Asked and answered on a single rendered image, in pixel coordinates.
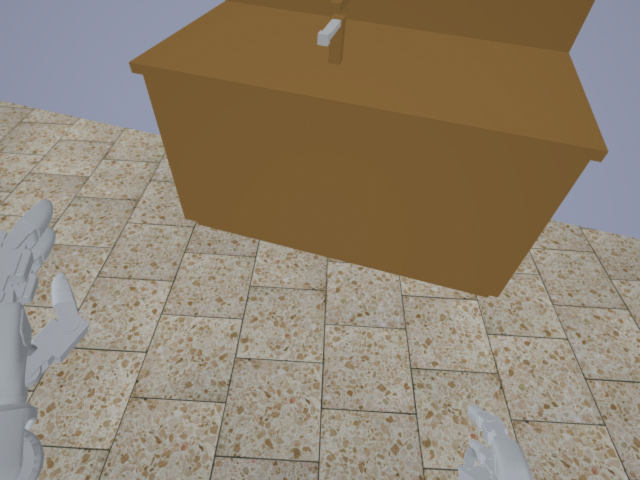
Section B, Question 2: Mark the left robot hand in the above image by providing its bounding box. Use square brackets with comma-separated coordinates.
[0, 199, 89, 405]

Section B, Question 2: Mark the right robot hand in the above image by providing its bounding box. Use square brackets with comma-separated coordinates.
[458, 404, 533, 480]

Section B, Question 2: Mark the counter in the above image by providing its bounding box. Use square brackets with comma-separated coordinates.
[129, 0, 608, 298]

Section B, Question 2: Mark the tap lever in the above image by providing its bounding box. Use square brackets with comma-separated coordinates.
[317, 19, 341, 47]

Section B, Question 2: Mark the left robot forearm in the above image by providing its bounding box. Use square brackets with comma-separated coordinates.
[0, 402, 44, 480]

